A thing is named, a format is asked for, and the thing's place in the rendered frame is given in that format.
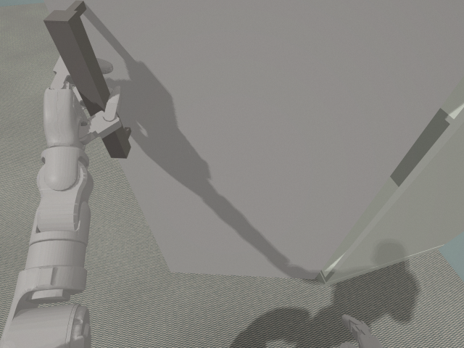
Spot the robot left forearm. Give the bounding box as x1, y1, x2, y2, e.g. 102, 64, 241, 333
0, 146, 94, 348

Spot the left robot hand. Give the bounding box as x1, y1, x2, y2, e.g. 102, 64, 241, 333
43, 56, 123, 151

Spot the handle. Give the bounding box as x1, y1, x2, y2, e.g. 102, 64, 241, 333
43, 1, 131, 159

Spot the right robot hand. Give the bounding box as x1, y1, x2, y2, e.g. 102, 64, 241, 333
339, 315, 383, 348

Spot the robot left upper arm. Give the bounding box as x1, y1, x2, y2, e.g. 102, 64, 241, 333
4, 303, 91, 348

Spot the fridge door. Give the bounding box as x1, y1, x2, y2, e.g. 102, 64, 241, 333
44, 0, 464, 279

